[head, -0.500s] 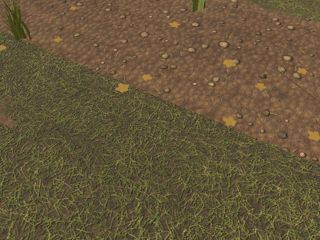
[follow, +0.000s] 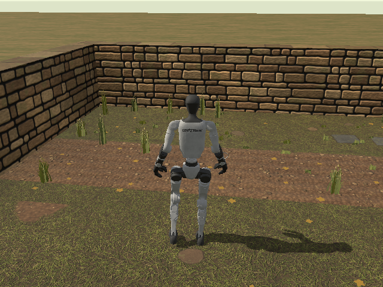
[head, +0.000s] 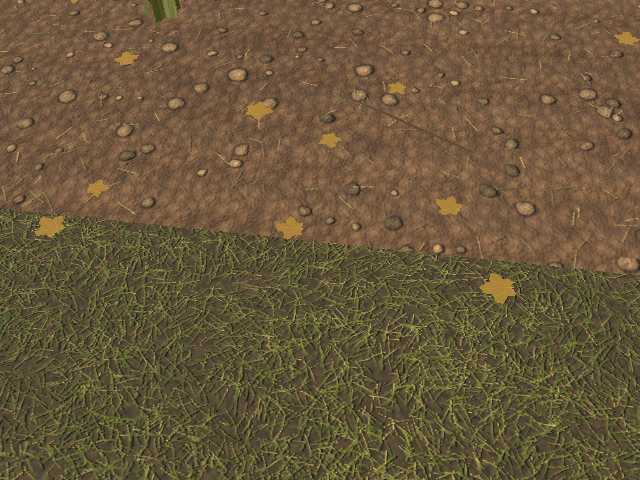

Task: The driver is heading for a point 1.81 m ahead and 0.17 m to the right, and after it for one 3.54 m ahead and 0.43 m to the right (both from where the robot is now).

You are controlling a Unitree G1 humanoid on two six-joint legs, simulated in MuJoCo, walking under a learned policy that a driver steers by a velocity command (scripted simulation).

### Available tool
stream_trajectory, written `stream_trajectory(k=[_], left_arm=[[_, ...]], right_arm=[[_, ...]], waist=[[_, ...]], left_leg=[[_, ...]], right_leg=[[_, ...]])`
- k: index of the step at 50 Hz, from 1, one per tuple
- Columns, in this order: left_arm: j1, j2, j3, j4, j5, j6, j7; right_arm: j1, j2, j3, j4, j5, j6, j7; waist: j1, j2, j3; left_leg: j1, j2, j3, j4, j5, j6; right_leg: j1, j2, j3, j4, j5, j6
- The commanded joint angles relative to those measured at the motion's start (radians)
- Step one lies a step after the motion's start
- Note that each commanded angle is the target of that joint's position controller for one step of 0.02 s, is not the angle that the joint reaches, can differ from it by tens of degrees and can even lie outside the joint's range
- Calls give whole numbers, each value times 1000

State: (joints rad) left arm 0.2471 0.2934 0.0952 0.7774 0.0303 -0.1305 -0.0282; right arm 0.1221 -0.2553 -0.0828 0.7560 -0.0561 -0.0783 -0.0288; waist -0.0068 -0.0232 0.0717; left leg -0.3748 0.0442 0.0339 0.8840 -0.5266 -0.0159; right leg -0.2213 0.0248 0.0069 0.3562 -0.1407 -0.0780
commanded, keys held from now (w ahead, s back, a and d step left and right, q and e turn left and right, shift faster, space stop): e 0.28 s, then w+e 0.12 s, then w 0.60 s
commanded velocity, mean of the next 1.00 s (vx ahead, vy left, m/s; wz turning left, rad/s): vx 0.25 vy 0.00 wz -0.36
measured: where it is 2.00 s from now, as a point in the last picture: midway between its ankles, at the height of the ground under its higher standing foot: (406, 358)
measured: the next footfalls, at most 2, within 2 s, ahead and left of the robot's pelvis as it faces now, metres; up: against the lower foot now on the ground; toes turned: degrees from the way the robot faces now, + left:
left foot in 0.46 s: +0.16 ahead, +0.13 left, +0.00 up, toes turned -18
right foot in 0.92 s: +0.32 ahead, -0.16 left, +0.00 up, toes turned -22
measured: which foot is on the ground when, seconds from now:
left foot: up 0.00-0.44, down 0.46-0.96, up 0.98-1.00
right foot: down 0.00-0.46, up 0.48-0.90, down 0.92-1.00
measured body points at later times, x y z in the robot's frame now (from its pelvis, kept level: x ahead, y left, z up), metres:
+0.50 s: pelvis +0.09 +0.04 -0.01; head +0.11 +0.03 +0.44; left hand +0.26 +0.27 -0.12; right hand +0.10 -0.26 -0.13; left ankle +0.12 +0.14 -0.75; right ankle +0.03 -0.08 -0.74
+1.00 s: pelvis +0.30 -0.04 -0.04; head +0.32 -0.05 +0.41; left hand +0.53 +0.14 -0.14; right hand +0.19 -0.26 -0.18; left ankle +0.16 +0.13 -0.67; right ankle +0.29 -0.14 -0.75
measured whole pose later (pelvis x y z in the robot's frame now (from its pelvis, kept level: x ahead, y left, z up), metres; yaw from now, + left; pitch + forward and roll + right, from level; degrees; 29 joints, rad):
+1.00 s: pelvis +0.30 -0.04 -0.04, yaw -20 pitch +0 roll -1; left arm 0.18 0.24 0.04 0.74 0.09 -0.13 -0.04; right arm 0.45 -0.25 0.01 0.97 -0.10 -0.12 0.10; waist 0.00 0.02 0.04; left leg -0.19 -0.04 -0.06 1.14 -0.53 0.08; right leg -0.39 0.03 -0.05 0.76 -0.40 -0.06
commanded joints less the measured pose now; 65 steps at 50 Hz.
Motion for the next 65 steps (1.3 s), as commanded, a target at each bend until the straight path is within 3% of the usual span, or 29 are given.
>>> stream_trajectory(k=[1, 5, 9, 17, 20, 23, 24, 25, 27, 30, 34, 39, 40, 43, 44, 46, 47, 48, 49, 50, 51, 53, 54, 56, 57, 59, 62, 63, 65], left_arm=[[22, 123, 28, -61, -7, 14, 8], [17, 148, 30, -98, 10, 9, -14], [59, 169, 37, -112, 2, 5, -35], [81, 168, 20, -139, 10, 30, -35], [15, 175, 11, -140, 10, 47, -39], [-12, 101, -19, -111, 38, 49, -42], [-42, 13, -45, -140, 44, 40, -40], [-92, -18, -52, -140, 69, 27, -37], [-41, 59, -32, -62, 65, 36, -2], [-70, 35, -33, -36, 69, 43, 0], [-193, -12, -50, -61, 41, 42, -28], [-266, -17, -59, -114, 55, 58, -53], [-218, -13, -59, -109, 56, 57, -54], [-231, 33, -38, -123, 42, 49, -36], [-145, 40, -33, -110, 58, 46, -33], [54, 66, -12, -71, 36, 46, -23], [268, 109, 11, 9, 35, 29, -6], [394, 107, 2, 49, 45, 19, 3], [484, 80, -31, 54, 69, 3, -4], [428, 73, -22, 85, 80, -23, -8], [261, 29, -42, 79, 43, -31, -21], [75, -81, -96, 47, 54, -10, -25], [25, -70, -98, 39, 45, -3, -23], [44, -34, -85, 51, 54, -14, 7], [7, -83, -107, 16, 76, -40, 41], [83, 7, -96, 31, 85, -48, 58], [301, 1, -112, 110, 58, -43, 17], [250, 75, -58, 112, -122, 5, 63], [338, 57, -54, 156, -95, 63, 100]], right_arm=[[21, -104, -31, -52, -2, -4, -2], [59, -111, -30, -19, 13, 25, 27], [33, -126, -16, 0, 11, 43, 7], [6, -139, 23, 24, -8, 15, 4], [56, -144, 36, 31, 9, -8, 16], [208, -170, 45, 54, 8, -51, 29], [344, -232, 33, 68, -12, -71, 16], [353, -248, 37, 68, -26, -84, 23], [234, -147, 59, 46, 4, -66, 41], [232, -52, 97, 42, -1, -66, 24], [349, -106, 86, 107, -9, -75, 42], [370, -85, 95, 154, -29, -61, 110], [376, -86, 95, 169, -61, -62, 111], [410, -100, 82, 190, -43, -62, 80], [377, -115, 80, 164, -59, -62, 72], [283, -190, 49, 165, -48, -63, 93], [264, -217, 33, 151, -43, -65, 108], [391, -66, 70, 177, -73, -62, 130], [381, 25, 97, 133, -47, -74, 149], [150, -17, 82, 26, 2, -70, 144], [66, -85, 62, -6, -9, -48, 113], [138, -56, 78, 16, -51, -3, 77], [145, 0, 94, 14, -71, 21, 69], [210, 40, 117, 11, -96, 37, 77], [190, 14, 115, 14, -104, 21, 92], [146, 2, 105, 0, -44, 15, 100], [-39, -83, 88, -81, -52, 48, 95], [-188, -82, 62, -117, 146, 21, 81], [-194, -41, 75, -102, 147, -1, 94]], waist=[[-40, -73, -99], [-34, -63, -88], [12, -53, -79], [81, -69, -39], [30, -57, -24], [-51, 7, -58], [-107, 154, -90], [-111, 148, 17], [-49, 88, 58], [-33, 95, 39], [-67, 80, 38], [-29, 107, 17], [1, 138, 20], [-13, 87, 12], [23, 81, -36], [138, 84, -43], [206, 35, -110], [178, -183, -273], [182, -158, -369], [208, -98, -67], [118, -3, 45], [-8, 59, 33], [-45, 11, 44], [-50, -28, -19], [-29, 22, -37], [19, 12, -41], [76, 0, 80], [117, 23, 67], [160, 32, 34]], left_leg=[[-111, 16, -66, 104, 105, 12], [-81, -4, -63, 19, 222, -22], [-141, 20, -99, -101, 198, -70], [-62, -20, -63, -298, 178, -51], [128, -50, -30, -480, 257, -14], [420, 37, -127, -530, 256, 90], [584, 225, -433, -630, 87, 287], [588, 361, -728, -750, -40, 410], [550, 296, -564, -782, -141, 322], [465, 199, -348, -809, 178, 245], [477, 171, -183, -811, 555, 275], [277, 140, -79, -742, 844, 268], [311, 183, -108, -692, 861, 266], [530, 210, -122, -592, 977, 246], [426, 163, -58, -509, 1117, 227], [205, 139, -24, -270, 1290, 202], [25, 65, -4, 0, 1189, 183], [-208, -74, 5, 509, 334, 106], [-421, -201, -135, 729, -141, 99], [-613, -142, -233, 693, -59, 103], [-592, -44, -234, 601, 50, 95], [-404, 38, -221, 398, 185, 92], [-326, 60, -191, 291, 177, 77], [-116, 29, -92, 249, 423, 71], [-158, 61, -142, 35, 820, 76], [112, 3, -4, -176, 1156, 47], [-16, 41, -39, -271, 940, 31], [-151, -10, -70, -402, 882, 31], [-228, 52, -120, -568, 994, 43]], right_leg=[[143, -260, 265, -177, 374, -218], [146, -227, 252, -174, 367, -219], [240, -263, 362, -145, 247, -240], [195, -211, 518, -154, -290, -208], [80, -169, 537, -109, -395, -179], [-139, -65, 511, 71, -428, -113], [-366, 67, 380, 311, -478, -25], [-596, 110, 293, 518, -437, 33], [-640, 0, 211, 679, -290, 47], [-536, -40, 132, 651, -128, 18], [-533, -57, 55, 486, 83, 61], [-307, -51, -38, 420, 133, 61], [-330, -81, 37, 527, 199, 53], [-475, -71, 17, 479, 12, 30], [-278, -15, -84, 546, -40, 18], [83, 18, -101, 419, -5, -9], [364, 55, -127, 378, 53, -40], [657, -134, 144, 330, 280, -273], [725, -321, 533, 191, 418, -447], [479, -378, 637, 77, 135, -388], [251, -389, 596, 77, -27, -333], [-119, -339, 439, 38, -79, -296], [-239, -295, 363, 12, -131, -266], [-400, -164, 189, 73, -219, -195], [-356, -94, 106, 163, -208, -133], [-534, -11, -13, 243, -384, -90], [-373, -144, 166, 325, -496, -136], [-227, -138, 205, 394, -273, -130], [20, -169, 220, 543, -170, -104]])
Velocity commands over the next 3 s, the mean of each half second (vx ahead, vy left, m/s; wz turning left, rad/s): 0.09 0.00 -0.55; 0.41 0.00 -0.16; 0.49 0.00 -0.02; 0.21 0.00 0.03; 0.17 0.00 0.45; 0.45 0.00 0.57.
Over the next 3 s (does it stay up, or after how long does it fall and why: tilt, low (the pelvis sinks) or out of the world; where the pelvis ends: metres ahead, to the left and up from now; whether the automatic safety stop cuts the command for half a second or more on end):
stays up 1.07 -0.18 -0.23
